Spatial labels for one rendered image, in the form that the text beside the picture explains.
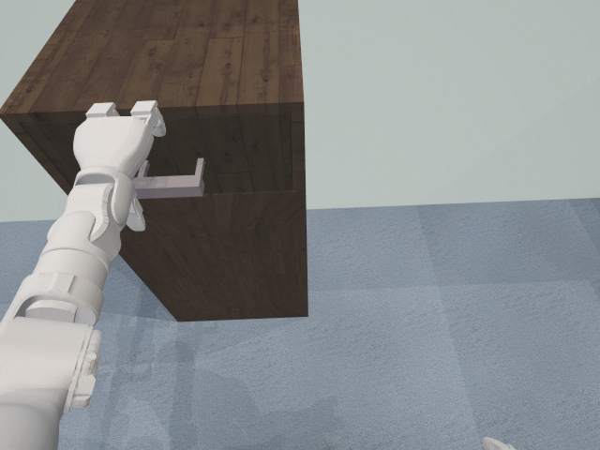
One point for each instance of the handle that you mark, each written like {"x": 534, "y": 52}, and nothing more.
{"x": 169, "y": 186}

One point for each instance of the cabinet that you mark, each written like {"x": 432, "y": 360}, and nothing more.
{"x": 221, "y": 256}

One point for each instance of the left robot upper arm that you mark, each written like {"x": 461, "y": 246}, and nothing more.
{"x": 46, "y": 368}

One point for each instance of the left robot forearm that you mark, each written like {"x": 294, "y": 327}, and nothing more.
{"x": 71, "y": 271}

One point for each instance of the left robot hand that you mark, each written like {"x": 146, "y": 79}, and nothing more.
{"x": 122, "y": 143}

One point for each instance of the drawer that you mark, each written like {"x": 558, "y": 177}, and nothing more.
{"x": 243, "y": 152}

